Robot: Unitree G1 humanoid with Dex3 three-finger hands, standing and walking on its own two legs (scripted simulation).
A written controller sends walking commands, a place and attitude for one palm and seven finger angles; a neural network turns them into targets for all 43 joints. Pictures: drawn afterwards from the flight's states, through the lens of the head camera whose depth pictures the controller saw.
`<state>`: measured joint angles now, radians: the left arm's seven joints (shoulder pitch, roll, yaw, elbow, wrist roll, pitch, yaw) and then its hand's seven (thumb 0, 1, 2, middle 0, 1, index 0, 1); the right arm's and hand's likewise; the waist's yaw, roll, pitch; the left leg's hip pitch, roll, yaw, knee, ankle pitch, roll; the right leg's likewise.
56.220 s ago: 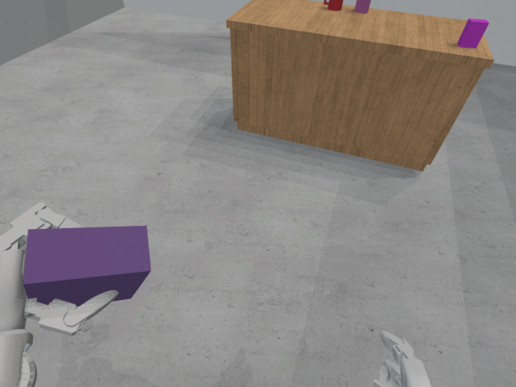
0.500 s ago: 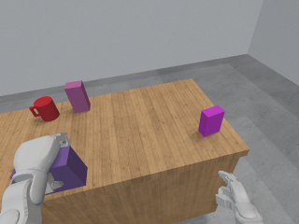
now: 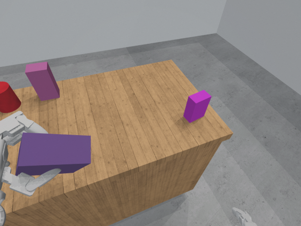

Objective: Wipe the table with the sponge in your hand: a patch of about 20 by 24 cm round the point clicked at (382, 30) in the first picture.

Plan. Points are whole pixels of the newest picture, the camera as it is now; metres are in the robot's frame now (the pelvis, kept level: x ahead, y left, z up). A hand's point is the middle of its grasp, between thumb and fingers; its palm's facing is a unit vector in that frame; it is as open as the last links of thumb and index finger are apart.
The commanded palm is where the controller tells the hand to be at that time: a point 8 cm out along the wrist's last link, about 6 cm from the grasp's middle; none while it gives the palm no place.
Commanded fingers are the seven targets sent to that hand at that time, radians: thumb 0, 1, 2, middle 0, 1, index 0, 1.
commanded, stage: step back with the hand held close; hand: left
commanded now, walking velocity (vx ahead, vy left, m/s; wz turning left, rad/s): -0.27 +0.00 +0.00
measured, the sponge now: (62, 156) +0.23 +0.21 +0.13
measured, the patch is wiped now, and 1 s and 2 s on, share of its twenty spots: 1.00 1.00 1.00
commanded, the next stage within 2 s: stop stepping back and stand still in 1.16 s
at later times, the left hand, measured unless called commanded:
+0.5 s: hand (9, 179) +0.16 +0.26 +0.17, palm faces +0.40 -0.82 -0.42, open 9.7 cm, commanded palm +0.11 +0.29 +0.19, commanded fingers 0.00 0.10 1.30 -1.20 -1.60 -1.20 -1.60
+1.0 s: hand out of the picture +0.07 +0.24 +0.17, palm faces +0.35 -0.86 -0.38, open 9.7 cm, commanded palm +0.02 +0.28 +0.19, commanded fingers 0.00 0.10 1.30 -1.20 -1.60 -1.20 -1.60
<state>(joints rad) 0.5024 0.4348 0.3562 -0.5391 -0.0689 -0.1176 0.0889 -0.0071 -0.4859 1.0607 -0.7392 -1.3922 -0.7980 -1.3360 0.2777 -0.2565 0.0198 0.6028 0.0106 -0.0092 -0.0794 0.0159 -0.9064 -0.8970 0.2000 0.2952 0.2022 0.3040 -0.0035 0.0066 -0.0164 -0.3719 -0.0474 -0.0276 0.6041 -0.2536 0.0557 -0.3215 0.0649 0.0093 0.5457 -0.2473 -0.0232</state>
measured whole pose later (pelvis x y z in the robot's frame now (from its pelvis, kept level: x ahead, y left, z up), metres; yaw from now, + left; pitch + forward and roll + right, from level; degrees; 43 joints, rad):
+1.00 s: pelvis -0.15 +0.00 +0.00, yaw -3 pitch +0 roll -3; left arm 0.47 0.41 0.36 -0.57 -0.03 -0.10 0.13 -0.01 -0.50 1.07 -0.75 -1.40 -0.80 -1.35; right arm 0.20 -0.20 0.01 0.60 -0.01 -0.08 -0.05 0.01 -0.91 -0.90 0.20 0.30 0.20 0.30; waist 0.01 -0.01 -0.02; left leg -0.47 0.01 -0.01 0.53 -0.06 0.05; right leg -0.37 0.07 0.07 0.79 -0.42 0.00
